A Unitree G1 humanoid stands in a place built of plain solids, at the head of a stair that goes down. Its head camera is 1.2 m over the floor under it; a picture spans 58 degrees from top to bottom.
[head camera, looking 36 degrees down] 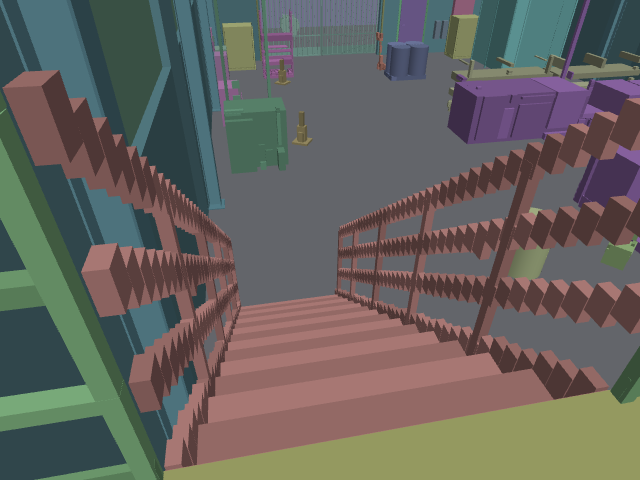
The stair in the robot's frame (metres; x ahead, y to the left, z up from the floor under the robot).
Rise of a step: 0.20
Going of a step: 0.25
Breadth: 1.37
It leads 11 degrees to the left of straight ahead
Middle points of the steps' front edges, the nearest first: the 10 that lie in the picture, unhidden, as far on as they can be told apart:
0.71 -0.25 0.00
0.95 -0.20 -0.20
1.20 -0.16 -0.39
1.44 -0.11 -0.59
1.68 -0.06 -0.79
1.93 -0.02 -0.99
2.17 0.03 -1.18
2.41 0.07 -1.38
2.65 0.12 -1.58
2.90 0.16 -1.77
